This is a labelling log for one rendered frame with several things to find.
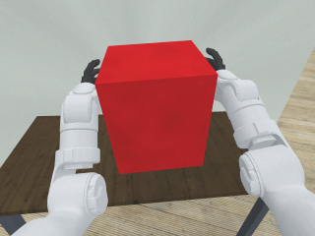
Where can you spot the robot left forearm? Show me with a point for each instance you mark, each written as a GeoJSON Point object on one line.
{"type": "Point", "coordinates": [78, 132]}

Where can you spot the table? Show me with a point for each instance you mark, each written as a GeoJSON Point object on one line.
{"type": "Point", "coordinates": [26, 174]}

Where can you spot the left robot upper arm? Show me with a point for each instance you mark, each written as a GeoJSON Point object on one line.
{"type": "Point", "coordinates": [74, 201]}

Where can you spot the robot right hand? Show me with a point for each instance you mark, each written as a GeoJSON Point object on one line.
{"type": "Point", "coordinates": [216, 63]}

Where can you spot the carton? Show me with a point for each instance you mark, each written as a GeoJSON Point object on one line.
{"type": "Point", "coordinates": [157, 101]}

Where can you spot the robot right forearm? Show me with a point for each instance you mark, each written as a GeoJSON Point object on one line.
{"type": "Point", "coordinates": [252, 125]}

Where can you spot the robot left hand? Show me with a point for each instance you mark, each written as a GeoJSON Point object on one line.
{"type": "Point", "coordinates": [90, 72]}

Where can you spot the right robot upper arm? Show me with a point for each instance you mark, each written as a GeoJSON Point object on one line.
{"type": "Point", "coordinates": [274, 175]}

